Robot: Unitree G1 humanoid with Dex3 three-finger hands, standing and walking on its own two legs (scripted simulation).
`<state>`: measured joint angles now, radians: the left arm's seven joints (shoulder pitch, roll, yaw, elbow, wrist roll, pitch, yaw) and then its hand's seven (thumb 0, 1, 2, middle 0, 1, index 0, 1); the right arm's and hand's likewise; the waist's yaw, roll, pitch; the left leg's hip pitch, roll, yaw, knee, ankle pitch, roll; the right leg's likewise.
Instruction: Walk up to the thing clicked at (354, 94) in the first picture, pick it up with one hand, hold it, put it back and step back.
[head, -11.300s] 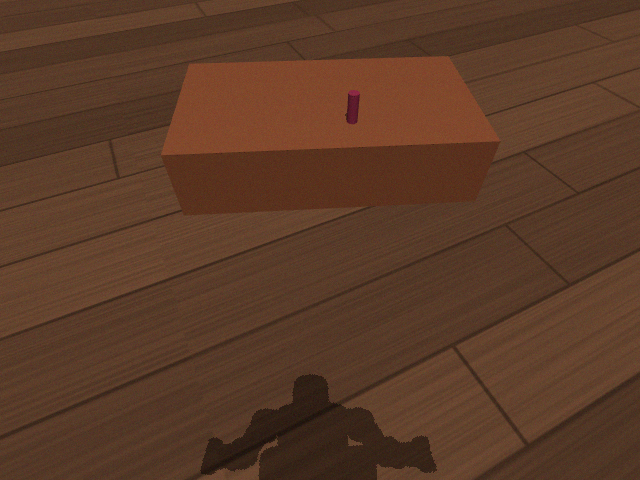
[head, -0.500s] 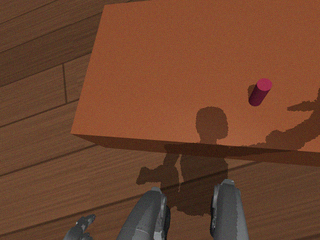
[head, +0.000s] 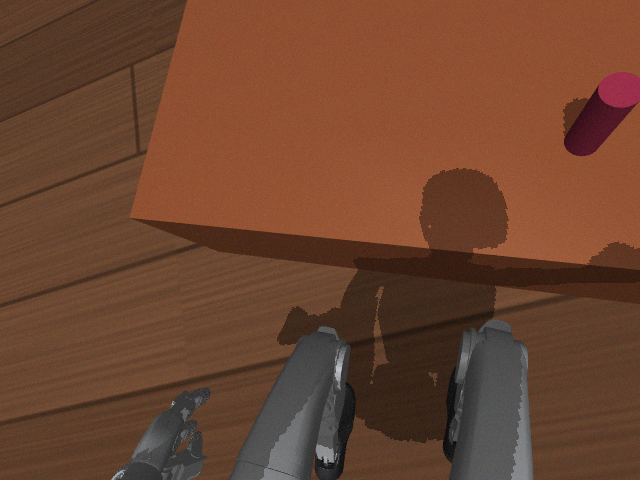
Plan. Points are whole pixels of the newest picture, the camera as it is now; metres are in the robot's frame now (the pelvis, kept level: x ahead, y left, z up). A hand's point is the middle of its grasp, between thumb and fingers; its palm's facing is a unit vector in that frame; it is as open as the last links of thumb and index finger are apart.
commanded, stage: approach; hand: right
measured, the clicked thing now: (599, 118) +0.54 -0.30 -0.14
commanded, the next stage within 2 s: close in in 0.18 s
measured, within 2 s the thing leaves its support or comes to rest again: neither
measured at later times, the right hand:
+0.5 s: hand out of the picture +0.52 -0.36 -0.16, palm faces +0.34 +0.94 -0.02, open 17.3 cm
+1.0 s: hand (615, 150) +0.50 -0.31 -0.14, palm faces +0.30 +0.95 -0.03, open 17.0 cm
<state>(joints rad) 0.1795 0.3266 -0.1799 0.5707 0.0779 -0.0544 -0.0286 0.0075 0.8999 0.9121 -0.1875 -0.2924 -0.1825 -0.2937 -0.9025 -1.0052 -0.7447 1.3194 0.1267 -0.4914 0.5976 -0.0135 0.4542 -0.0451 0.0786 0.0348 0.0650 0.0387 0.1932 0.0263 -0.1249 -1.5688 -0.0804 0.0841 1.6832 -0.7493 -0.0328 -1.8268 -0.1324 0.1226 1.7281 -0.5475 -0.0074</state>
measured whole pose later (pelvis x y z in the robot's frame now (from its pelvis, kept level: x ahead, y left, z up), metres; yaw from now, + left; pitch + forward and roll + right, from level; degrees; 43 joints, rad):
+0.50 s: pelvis -0.04 +0.02 -0.16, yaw +7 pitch +32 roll +13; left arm 0.15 0.30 -0.30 0.57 0.14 0.07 -0.05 0.01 0.95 0.90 -0.19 -0.31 -0.20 -0.30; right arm -1.17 -1.15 -0.70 1.31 -0.01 -0.43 0.36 -0.02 0.48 -0.02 0.07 0.03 0.06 0.03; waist 0.27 0.09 0.06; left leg -2.01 -0.14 0.16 2.20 -0.79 -0.03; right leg -2.30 -0.14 0.27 2.21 -0.53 0.02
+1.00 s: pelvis -0.04 +0.03 -0.15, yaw +6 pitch +32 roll +10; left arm 0.09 0.30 -0.20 0.57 0.11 0.07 -0.03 0.00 0.94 0.89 -0.20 -0.30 -0.20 -0.29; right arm -0.94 -0.88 -0.66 1.05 0.11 -0.35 0.29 -0.01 0.41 -0.08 0.04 0.04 0.04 0.04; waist 0.18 0.04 -0.02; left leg -2.02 -0.16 0.15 2.21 -0.78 0.00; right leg -2.26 -0.17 0.25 2.19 -0.53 0.04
